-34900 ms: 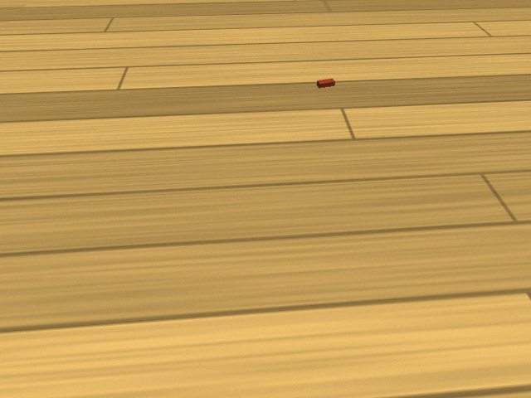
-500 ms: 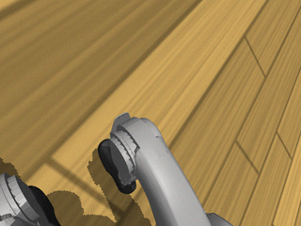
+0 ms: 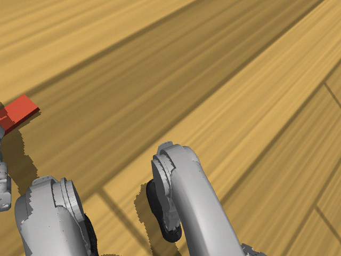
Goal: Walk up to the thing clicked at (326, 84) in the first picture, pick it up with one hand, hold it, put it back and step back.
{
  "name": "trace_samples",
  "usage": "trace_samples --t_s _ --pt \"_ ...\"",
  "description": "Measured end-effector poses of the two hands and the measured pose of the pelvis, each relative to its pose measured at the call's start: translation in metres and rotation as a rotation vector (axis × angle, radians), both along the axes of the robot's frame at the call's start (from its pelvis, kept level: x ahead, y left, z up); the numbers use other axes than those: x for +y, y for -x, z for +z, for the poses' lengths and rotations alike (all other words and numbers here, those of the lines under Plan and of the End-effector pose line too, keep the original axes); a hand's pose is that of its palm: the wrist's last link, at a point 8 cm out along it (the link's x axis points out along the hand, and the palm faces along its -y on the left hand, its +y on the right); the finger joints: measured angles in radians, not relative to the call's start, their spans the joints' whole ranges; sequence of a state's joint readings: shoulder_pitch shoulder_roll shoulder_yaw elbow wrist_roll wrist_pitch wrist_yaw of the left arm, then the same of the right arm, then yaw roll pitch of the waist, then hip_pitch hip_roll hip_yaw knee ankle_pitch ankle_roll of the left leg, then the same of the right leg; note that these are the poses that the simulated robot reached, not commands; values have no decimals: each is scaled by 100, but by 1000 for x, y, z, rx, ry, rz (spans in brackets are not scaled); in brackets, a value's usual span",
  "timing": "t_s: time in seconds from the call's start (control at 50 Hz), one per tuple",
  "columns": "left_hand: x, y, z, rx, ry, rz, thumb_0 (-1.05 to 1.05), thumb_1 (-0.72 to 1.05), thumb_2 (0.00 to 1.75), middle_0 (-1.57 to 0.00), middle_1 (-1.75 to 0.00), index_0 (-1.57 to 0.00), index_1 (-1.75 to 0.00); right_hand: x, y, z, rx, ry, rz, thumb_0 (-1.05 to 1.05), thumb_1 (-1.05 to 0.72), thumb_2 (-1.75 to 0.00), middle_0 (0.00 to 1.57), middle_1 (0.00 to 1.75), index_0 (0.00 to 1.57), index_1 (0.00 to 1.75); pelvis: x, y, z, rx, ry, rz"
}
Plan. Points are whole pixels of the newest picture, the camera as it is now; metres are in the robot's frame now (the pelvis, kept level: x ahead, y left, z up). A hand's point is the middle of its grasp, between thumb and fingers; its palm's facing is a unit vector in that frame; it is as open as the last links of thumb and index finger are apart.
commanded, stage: withdraw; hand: left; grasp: from above
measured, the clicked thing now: (13, 115) +0.49 +0.28 -0.33
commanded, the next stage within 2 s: home in 0.44 s
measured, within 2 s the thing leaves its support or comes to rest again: neither
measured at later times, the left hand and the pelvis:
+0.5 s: hand out of the picture +0.46 +0.30 -0.18, palm faces -0.45 -0.08 -0.89, open 13.6 cm; pelvis -0.01 -0.01 -0.01, yaw +6 degrees
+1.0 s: hand out of the picture +0.40 +0.28 -0.05, palm faces -0.31 -0.51 -0.80, open 9.3 cm; pelvis +0.00 -0.01 +0.08, yaw +8 degrees
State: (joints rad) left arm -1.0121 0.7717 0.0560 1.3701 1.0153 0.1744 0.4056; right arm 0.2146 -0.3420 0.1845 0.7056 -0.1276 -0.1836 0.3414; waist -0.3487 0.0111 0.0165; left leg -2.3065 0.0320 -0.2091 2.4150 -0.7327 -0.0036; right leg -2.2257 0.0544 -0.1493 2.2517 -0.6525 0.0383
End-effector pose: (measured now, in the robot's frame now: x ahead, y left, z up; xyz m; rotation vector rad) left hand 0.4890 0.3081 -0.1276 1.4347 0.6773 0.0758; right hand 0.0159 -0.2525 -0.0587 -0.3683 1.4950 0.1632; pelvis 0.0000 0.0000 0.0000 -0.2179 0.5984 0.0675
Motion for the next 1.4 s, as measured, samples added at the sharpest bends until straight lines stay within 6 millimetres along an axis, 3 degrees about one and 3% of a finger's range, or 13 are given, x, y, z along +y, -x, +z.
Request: trace_samples --t_s 0.1,0.2,0.36,0.46,0.6,0.72,0.82,0.94,1.1,1.26,1.4 --pt "5 28 28 119 14 -113 0 -42 92 -19 -87 -18 -89 -8 -32 -14 -84 13 5 0 -92 -90 20 30 20 30 0 6 6 -20 -29 25" --pt "-5 53 37 176 68 -248 0 -42 94 -18 -89 -17 -90 -17 -60 -15 -141 68 46 0 -91 -90 20 30 20 30 -3 14 12 -39 -57 45" --pt "-12 53 35 92 50 -357 0 -41 95 -17 -90 -16 -91 -27 -82 -14 -195 173 92 0 -90 -90 20 30 20 30 -9 17 6 -38 -75 57" --pt "-10 37 14 83 31 -303 0 -42 96 -15 -92 -15 -92 -28 -74 -19 -195 210 90 0 -89 -89 20 30 20 30 -10 15 -5 -30 -77 51" --pt "-17 6 -5 29 10 -276 0 -39 93 -18 -90 -17 -90 -19 -34 -29 -70 199 30 0 -89 -89 20 30 20 30 -7 6 -15 6 -68 39" --pt "-19 -3 14 -21 27 -198 0 -27 90 -22 -76 -21 -76 -8 -11 -31 16 144 -63 0 -89 -89 20 30 20 30 -7 -1 -7 35 -73 35" --pt "-17 12 47 -13 119 -103 0 -7 85 -23 -61 -22 -62 -4 -13 -22 14 104 -125 0 -90 -89 20 30 20 30 -7 -3 14 54 -78 41" --pt "-11 60 102 -10 280 -4 0 29 85 -23 -47 -22 -47 -9 -48 4 -69 82 -136 0 -90 -89 21 30 20 30 -6 -3 55 60 -93 56" --pt "-7 143 171 -50 502 142 0 73 88 -22 -35 -22 -35 -9 -138 65 -321 85 -53 0 -91 -90 20 30 20 30 -7 -1 117 23 -111 82" --pt "-15 202 231 -102 693 338 0 86 89 -22 -31 -22 -31 19 -218 142 -594 33 5 0 -91 -90 20 30 20 30 -8 -6 177 -44 -131 111" --pt "-29 235 282 -133 874 505 1 89 90 -21 -31 -22 -30 49 -245 204 -713 -35 2 1 -91 -90 20 30 20 30 -7 -19 228 -109 -152 125"
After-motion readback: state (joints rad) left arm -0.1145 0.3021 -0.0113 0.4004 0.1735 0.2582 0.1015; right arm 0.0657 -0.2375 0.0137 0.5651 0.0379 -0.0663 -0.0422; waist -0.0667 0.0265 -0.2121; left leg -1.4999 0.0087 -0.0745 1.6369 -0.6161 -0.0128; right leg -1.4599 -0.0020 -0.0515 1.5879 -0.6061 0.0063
